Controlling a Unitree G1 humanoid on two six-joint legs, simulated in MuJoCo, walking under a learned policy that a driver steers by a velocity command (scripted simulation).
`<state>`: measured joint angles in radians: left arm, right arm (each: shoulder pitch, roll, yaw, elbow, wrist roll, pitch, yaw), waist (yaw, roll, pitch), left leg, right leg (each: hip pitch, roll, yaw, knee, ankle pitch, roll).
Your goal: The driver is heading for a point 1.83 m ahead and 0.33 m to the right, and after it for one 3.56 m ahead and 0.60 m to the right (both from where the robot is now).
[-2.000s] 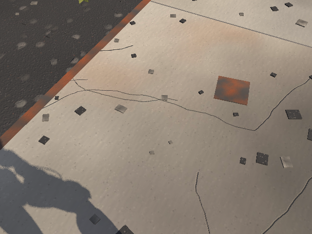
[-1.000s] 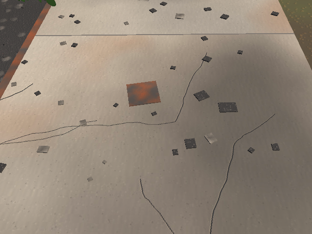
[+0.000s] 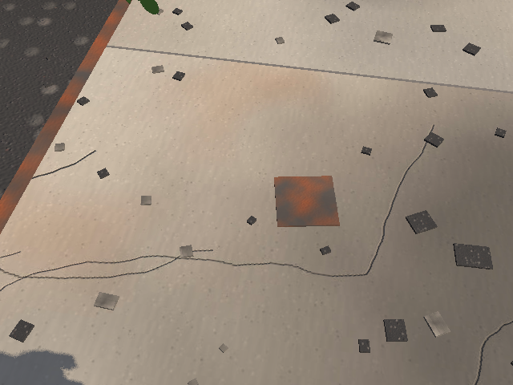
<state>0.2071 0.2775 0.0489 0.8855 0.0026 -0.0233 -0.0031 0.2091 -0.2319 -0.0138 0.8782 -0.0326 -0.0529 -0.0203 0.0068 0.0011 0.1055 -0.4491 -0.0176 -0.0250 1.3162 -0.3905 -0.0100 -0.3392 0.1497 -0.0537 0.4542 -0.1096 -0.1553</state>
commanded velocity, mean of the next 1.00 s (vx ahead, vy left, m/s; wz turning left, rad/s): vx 0.04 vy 0.00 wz -0.36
